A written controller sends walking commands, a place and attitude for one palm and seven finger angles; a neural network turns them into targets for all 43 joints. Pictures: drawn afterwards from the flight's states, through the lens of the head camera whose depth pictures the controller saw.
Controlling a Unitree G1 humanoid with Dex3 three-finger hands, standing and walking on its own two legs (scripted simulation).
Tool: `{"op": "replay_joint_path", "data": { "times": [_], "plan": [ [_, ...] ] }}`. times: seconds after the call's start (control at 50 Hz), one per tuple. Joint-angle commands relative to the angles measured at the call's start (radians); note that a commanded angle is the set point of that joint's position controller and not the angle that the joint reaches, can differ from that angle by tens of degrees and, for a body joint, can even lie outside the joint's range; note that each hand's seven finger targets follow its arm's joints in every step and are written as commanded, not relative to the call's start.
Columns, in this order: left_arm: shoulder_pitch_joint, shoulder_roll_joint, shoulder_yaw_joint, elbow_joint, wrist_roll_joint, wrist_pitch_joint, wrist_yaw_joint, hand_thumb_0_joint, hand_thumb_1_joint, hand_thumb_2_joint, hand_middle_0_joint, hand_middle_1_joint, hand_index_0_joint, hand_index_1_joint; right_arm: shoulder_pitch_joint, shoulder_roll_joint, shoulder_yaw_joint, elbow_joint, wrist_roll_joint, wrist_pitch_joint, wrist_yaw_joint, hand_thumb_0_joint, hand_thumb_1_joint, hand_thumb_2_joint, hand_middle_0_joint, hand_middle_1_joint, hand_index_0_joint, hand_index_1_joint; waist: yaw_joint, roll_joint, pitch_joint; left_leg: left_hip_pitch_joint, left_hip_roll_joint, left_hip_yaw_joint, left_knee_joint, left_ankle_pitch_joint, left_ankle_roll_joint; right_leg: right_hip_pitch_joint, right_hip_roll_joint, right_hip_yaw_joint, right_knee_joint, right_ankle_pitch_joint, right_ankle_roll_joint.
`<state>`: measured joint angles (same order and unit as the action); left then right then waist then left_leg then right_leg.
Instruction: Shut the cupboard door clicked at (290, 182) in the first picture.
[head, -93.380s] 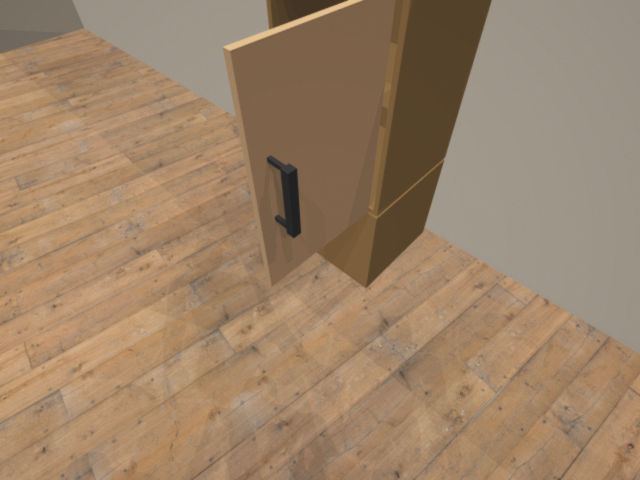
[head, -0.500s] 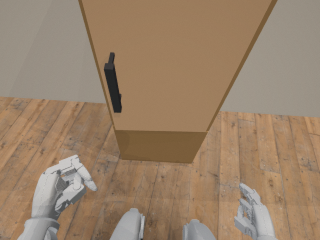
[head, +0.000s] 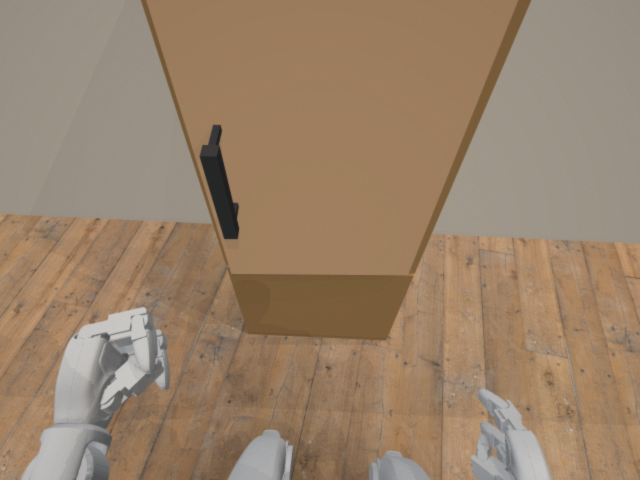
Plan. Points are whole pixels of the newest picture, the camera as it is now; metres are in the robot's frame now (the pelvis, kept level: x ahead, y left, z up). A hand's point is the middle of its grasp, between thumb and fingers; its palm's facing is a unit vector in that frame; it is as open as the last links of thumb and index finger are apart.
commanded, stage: raise the hand and make a fist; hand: left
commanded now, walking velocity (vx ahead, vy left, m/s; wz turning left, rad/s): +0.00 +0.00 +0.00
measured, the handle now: (224, 186) +0.50 +0.18 +0.05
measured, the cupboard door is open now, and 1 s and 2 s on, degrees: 3 3 3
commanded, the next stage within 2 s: bring the fist close to the handle in 0.28 s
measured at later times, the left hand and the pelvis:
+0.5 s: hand (176, 364) +0.23 +0.18 +0.06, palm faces +0.08 -1.00 -0.05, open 3.2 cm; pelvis +0.00 -0.02 +0.00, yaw +0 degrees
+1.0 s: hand (209, 293) +0.32 +0.16 +0.05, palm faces +0.03 -1.00 -0.01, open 3.1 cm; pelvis +0.00 +0.00 +0.00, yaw -1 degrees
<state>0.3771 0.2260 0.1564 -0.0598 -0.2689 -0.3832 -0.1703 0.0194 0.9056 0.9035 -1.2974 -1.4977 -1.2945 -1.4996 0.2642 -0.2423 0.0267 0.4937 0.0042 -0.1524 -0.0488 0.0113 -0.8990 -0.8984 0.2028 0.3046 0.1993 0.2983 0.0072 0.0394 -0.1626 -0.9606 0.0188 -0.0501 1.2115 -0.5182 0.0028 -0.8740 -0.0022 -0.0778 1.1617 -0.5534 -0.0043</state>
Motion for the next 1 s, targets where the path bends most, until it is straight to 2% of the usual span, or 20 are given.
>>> {"op": "replay_joint_path", "data": {
  "times": [0.0,0.06,0.1,0.14,0.22,0.3,0.34,0.38,0.4,0.46,0.48,0.52,0.6,0.64,0.7,0.78,0.82,0.88,0.94,0.98],
  "plan": [
    [-0.016,0.132,0.057,-0.163,-0.011,-0.025,-0.038,0.000,0.900,0.900,-1.300,-1.500,-1.300,-1.500,-0.043,-0.132,-0.070,-0.168,0.008,-0.056,-0.020,0.000,-0.900,-0.900,0.200,0.300,0.200,0.300,0.002,-0.031,-0.190,0.151,-0.026,0.002,-0.201,0.168,0.018,0.131,0.027,0.039,-0.196,0.153,-0.023],
    [-0.056,0.143,0.095,-0.243,-0.021,-0.079,-0.003,0.000,0.900,0.900,-1.300,-1.500,-1.300,-1.500,-0.054,-0.112,-0.066,-0.164,-0.001,-0.062,-0.022,0.000,-0.900,-0.900,0.200,0.300,0.200,0.300,0.013,-0.007,-0.238,0.167,-0.027,0.016,-0.182,0.205,0.018,0.152,0.021,0.058,-0.187,0.191,-0.020],
    [-0.067,0.162,0.118,-0.260,-0.022,-0.118,0.027,0.000,0.900,0.900,-1.300,-1.500,-1.300,-1.500,-0.057,-0.106,-0.064,-0.154,-0.006,-0.065,-0.020,0.000,-0.900,-0.900,0.200,0.300,0.200,0.300,0.017,0.012,-0.220,0.153,-0.027,0.014,-0.172,0.205,0.017,0.143,0.024,0.061,-0.178,0.188,-0.024],
    [-0.051,0.113,0.079,-0.225,-0.013,-0.140,0.037,0.000,0.900,0.900,-1.300,-1.500,-1.300,-1.500,-0.059,-0.104,-0.064,-0.144,-0.008,-0.066,-0.013,0.000,-0.900,-0.900,0.200,0.300,0.200,0.300,0.001,0.015,-0.195,0.150,-0.026,0.017,-0.167,0.193,0.015,0.111,0.021,0.057,-0.174,0.182,-0.021],
    [0.005,0.064,0.009,-0.109,-0.002,-0.100,-0.004,0.000,0.900,0.900,-1.300,-1.500,-1.300,-1.500,-0.051,-0.117,-0.068,-0.144,0.001,-0.056,-0.006,0.000,-0.900,-0.900,0.200,0.300,0.200,0.300,-0.019,-0.031,-0.133,0.102,-0.026,0.022,-0.161,0.141,0.018,0.097,0.014,0.084,-0.214,0.111,-0.013],
    [-0.012,0.118,0.038,-0.145,-0.007,-0.051,-0.035,0.000,0.900,0.900,-1.300,-1.500,-1.300,-1.500,-0.043,-0.124,-0.072,-0.161,0.010,-0.049,-0.016,0.000,-0.900,-0.900,0.200,0.300,0.200,0.300,-0.009,-0.042,-0.174,0.116,-0.028,0.025,-0.165,0.161,0.026,0.141,0.012,0.099,-0.229,0.131,-0.011],
    [-0.044,0.138,0.068,-0.199,-0.010,-0.064,-0.024,0.000,0.900,0.900,-1.300,-1.500,-1.300,-1.500,-0.051,-0.117,-0.071,-0.163,0.007,-0.049,-0.019,0.000,-0.900,-0.900,0.200,0.300,0.200,0.300,0.002,-0.022,-0.213,0.140,-0.027,0.024,-0.167,0.192,0.023,0.159,0.011,0.092,-0.209,0.180,-0.013],
    [-0.106,0.139,0.087,-0.212,-0.016,-0.090,-0.001,0.000,0.900,0.900,-1.300,-1.500,-1.300,-1.500,-0.049,-0.111,-0.065,-0.155,0.000,-0.049,-0.023,0.000,-0.900,-0.900,0.200,0.300,0.200,0.300,-0.010,-0.036,-0.202,0.129,-0.026,0.024,-0.151,0.192,0.023,0.142,0.013,0.089,-0.200,0.191,-0.009],
    [-0.169,0.156,0.102,-0.225,-0.016,-0.110,0.012,0.000,0.900,0.900,-1.300,-1.500,-1.300,-1.500,-0.049,-0.111,-0.063,-0.142,-0.004,-0.053,-0.025,0.000,-0.900,-0.900,0.200,0.300,0.200,0.300,-0.014,-0.014,-0.195,0.122,-0.025,0.020,-0.138,0.195,0.023,0.127,0.018,0.089,-0.188,0.188,-0.013],
    [-0.213,0.110,0.078,-0.137,-0.011,-0.142,0.022,0.000,0.900,0.900,-1.300,-1.500,-1.300,-1.500,-0.053,-0.110,-0.063,-0.117,-0.008,-0.060,-0.021,0.000,-0.900,-0.900,0.200,0.300,0.200,0.300,-0.027,-0.037,-0.171,0.106,-0.022,0.017,-0.125,0.157,0.020,0.072,0.019,0.082,-0.181,0.135,-0.013],
    [-0.207,0.088,0.048,-0.106,-0.009,-0.137,0.011,0.000,0.900,0.900,-1.300,-1.500,-1.300,-1.500,-0.054,-0.114,-0.061,-0.117,-0.006,-0.060,-0.018,0.000,-0.900,-0.900,0.200,0.300,0.200,0.300,-0.029,-0.010,-0.159,0.102,-0.025,0.019,-0.129,0.145,0.019,0.061,0.018,0.082,-0.184,0.121,-0.016],
    [-0.217,0.081,0.025,-0.058,-0.007,-0.111,-0.015,0.000,0.900,0.900,-1.300,-1.500,-1.300,-1.500,-0.048,-0.121,-0.064,-0.113,0.001,-0.059,-0.017,0.000,-0.900,-0.900,0.200,0.300,0.200,0.300,-0.028,-0.014,-0.179,0.106,-0.024,0.020,-0.136,0.148,0.021,0.079,0.017,0.087,-0.191,0.126,-0.015],
    [-0.274,0.109,0.010,-0.059,0.007,-0.031,-0.045,0.000,0.900,0.900,-1.300,-1.500,-1.300,-1.500,-0.030,-0.135,-0.065,-0.123,0.009,-0.049,-0.023,0.000,-0.900,-0.900,0.200,0.300,0.200,0.300,-0.021,0.011,-0.242,0.158,-0.023,0.016,-0.172,0.194,0.027,0.127,0.019,0.072,-0.193,0.196,-0.017],
    [-0.320,0.107,0.012,-0.081,0.008,-0.008,-0.027,0.000,0.900,0.900,-1.300,-1.500,-1.300,-1.500,-0.034,-0.128,-0.064,-0.124,0.010,-0.044,-0.022,0.000,-0.900,-0.900,0.200,0.300,0.200,0.300,-0.018,0.017,-0.264,0.194,-0.023,0.016,-0.186,0.223,0.025,0.141,0.017,0.061,-0.190,0.244,-0.015],
    [-0.390,0.152,0.088,-0.071,0.009,-0.021,0.033,0.000,0.900,0.900,-1.300,-1.500,-1.300,-1.500,-0.040,-0.125,-0.062,-0.111,0.001,-0.037,-0.025,0.000,-0.900,-0.900,0.200,0.300,0.200,0.300,-0.011,-0.010,-0.264,0.192,-0.019,0.009,-0.188,0.233,0.022,0.140,0.023,0.049,-0.181,0.247,-0.017],
    [-0.424,0.091,0.058,0.020,0.031,-0.061,0.085,0.000,0.900,0.900,-1.300,-1.500,-1.300,-1.500,-0.041,-0.117,-0.061,-0.088,-0.008,-0.027,-0.008,0.000,-0.900,-0.900,0.200,0.300,0.200,0.300,-0.018,-0.016,-0.236,0.200,-0.017,0.010,-0.201,0.227,0.013,0.108,0.021,0.031,-0.170,0.243,-0.018],
    [-0.439,0.081,0.036,0.068,0.047,-0.064,0.084,0.000,0.900,0.900,-1.300,-1.500,-1.300,-1.500,-0.036,-0.123,-0.063,-0.083,-0.009,-0.020,-0.001,0.000,-0.900,-0.900,0.200,0.300,0.200,0.300,-0.020,-0.009,-0.239,0.198,-0.018,0.013,-0.202,0.236,0.014,0.110,0.020,0.034,-0.169,0.256,-0.020],
    [-0.519,0.042,-0.044,0.107,0.074,-0.047,0.064,0.000,0.900,0.900,-1.300,-1.500,-1.300,-1.500,-0.023,-0.131,-0.065,-0.079,-0.005,-0.009,0.005,0.000,-0.900,-0.900,0.200,0.300,0.200,0.300,-0.044,0.013,-0.232,0.226,-0.014,0.009,-0.218,0.222,0.012,0.086,0.018,0.029,-0.179,0.246,-0.021],
    [-0.631,0.060,-0.039,0.124,0.076,-0.036,0.062,0.000,0.900,0.900,-1.300,-1.500,-1.300,-1.500,-0.016,-0.138,-0.067,-0.070,0.000,-0.001,-0.001,0.000,-0.900,-0.900,0.200,0.300,0.200,0.300,-0.056,0.003,-0.242,0.246,-0.009,0.001,-0.228,0.213,0.013,0.082,0.018,0.029,-0.191,0.235,-0.021],
    [-0.677,0.083,0.002,0.134,0.068,-0.043,0.079,0.000,0.900,0.900,-1.300,-1.500,-1.300,-1.500,-0.015,-0.137,-0.068,-0.064,-0.002,0.003,-0.004,0.000,-0.900,-0.900,0.200,0.300,0.200,0.300,-0.047,-0.008,-0.264,0.253,-0.011,0.004,-0.226,0.222,0.012,0.095,0.019,0.031,-0.192,0.244,-0.021]
  ]
}}
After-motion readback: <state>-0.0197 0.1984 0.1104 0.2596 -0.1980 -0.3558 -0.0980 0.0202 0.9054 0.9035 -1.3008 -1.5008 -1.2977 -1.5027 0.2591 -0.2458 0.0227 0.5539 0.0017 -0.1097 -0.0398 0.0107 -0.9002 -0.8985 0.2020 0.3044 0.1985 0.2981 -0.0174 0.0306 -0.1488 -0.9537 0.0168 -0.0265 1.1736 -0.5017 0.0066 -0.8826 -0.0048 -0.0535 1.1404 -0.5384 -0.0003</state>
